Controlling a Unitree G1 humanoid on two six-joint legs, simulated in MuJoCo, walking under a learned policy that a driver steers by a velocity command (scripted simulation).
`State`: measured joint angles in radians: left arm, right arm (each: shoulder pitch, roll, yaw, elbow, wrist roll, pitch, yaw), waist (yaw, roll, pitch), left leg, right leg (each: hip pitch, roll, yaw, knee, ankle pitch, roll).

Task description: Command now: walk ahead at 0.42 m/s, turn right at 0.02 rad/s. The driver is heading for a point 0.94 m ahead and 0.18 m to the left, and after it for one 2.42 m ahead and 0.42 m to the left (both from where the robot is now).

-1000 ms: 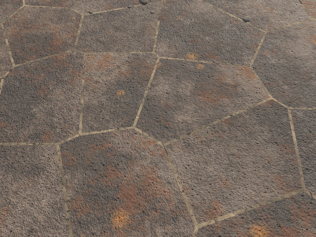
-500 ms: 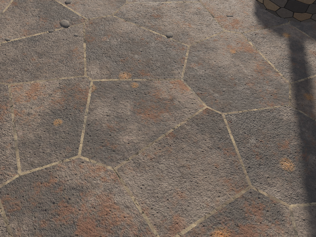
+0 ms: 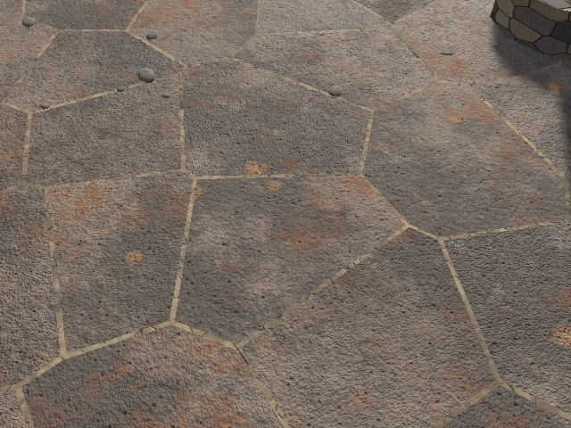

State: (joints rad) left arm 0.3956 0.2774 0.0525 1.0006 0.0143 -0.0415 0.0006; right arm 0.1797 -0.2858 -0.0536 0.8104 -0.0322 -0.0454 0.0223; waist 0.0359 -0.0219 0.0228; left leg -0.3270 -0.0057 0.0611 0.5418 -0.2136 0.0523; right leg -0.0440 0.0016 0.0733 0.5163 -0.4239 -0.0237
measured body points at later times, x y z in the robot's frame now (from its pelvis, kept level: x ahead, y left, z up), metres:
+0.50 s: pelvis +0.25 -0.02 -0.01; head +0.28 -0.03 +0.44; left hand +0.45 +0.21 -0.11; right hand +0.17 -0.26 -0.16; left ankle +0.06 +0.09 -0.72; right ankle +0.37 -0.09 -0.73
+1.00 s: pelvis +0.52 -0.01 -0.01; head +0.56 +0.00 +0.44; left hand +0.42 +0.21 -0.15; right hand +0.74 -0.19 -0.12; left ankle +0.64 +0.08 -0.72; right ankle +0.37 -0.10 -0.73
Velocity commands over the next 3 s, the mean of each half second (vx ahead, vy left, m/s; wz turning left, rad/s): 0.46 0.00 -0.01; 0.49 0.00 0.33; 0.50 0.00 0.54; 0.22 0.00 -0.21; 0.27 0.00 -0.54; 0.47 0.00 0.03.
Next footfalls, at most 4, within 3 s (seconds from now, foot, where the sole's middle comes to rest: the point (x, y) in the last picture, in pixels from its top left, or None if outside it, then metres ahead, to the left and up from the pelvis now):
0.48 right None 0.41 -0.10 -0.77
1.04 left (264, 357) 0.68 0.08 -0.77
1.56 right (280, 245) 1.03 0.06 -0.77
2.08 left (214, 254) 0.99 0.25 -0.77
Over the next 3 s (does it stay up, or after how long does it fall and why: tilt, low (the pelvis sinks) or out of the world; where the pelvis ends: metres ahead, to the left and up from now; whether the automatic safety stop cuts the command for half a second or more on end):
stays up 1.28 0.06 0.01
